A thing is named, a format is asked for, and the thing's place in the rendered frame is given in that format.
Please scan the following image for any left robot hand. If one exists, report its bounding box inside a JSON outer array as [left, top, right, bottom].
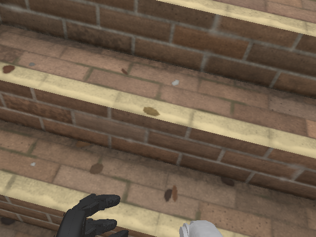
[[53, 194, 129, 237]]

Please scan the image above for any robot right thigh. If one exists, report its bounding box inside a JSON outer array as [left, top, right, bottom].
[[179, 220, 223, 237]]

